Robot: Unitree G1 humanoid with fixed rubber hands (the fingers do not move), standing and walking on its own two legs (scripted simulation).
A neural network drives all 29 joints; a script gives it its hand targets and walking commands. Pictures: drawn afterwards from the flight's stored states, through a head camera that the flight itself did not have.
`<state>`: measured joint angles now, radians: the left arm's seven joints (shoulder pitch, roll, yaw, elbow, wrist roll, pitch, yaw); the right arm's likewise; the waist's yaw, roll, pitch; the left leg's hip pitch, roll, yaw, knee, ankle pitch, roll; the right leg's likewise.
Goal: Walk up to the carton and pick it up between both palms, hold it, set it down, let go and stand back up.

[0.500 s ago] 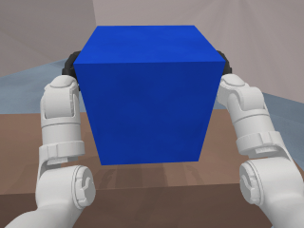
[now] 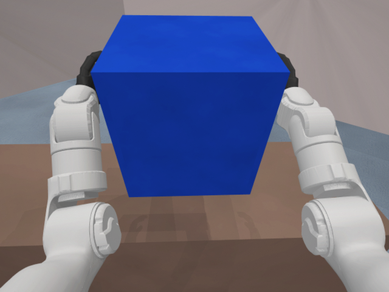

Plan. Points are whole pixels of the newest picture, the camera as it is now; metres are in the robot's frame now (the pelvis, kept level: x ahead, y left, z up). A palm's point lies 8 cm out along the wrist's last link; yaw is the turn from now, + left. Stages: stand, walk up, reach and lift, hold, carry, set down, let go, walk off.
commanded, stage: set down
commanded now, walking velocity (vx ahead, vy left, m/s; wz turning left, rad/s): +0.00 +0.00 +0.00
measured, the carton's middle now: (189, 108) +0.42 +0.00 +0.25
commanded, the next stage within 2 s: none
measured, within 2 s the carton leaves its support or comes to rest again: neither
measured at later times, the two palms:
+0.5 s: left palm (102, 120) +0.40 +0.18 +0.23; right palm (271, 123) +0.39 -0.18 +0.22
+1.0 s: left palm (103, 122) +0.42 +0.19 +0.22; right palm (266, 126) +0.41 -0.17 +0.21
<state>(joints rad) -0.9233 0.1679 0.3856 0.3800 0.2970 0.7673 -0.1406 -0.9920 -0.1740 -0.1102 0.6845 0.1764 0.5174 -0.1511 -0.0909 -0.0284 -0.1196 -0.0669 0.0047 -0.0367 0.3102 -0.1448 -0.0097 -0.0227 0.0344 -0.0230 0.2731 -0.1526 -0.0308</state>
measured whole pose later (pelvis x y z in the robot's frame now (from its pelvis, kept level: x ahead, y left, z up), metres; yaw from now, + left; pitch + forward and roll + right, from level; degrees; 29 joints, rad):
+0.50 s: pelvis +0.02 +0.00 +0.00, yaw +2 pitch -10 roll -1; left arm -0.75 0.10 0.34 0.22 0.31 0.59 -0.14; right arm -0.76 -0.11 -0.15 0.60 0.11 0.15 -0.12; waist -0.11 -0.08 0.08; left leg 0.03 0.00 -0.04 0.34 -0.20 -0.01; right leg 0.10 0.02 -0.06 0.27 -0.20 -0.02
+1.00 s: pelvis +0.02 +0.01 +0.00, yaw +1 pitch -8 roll +0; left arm -0.82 0.10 0.38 0.42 0.31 0.50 -0.13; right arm -0.79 -0.06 -0.27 0.71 -0.02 0.09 -0.07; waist -0.08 -0.08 0.06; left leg 0.02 -0.01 -0.02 0.29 -0.17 0.00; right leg 0.07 0.01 -0.06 0.26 -0.19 -0.02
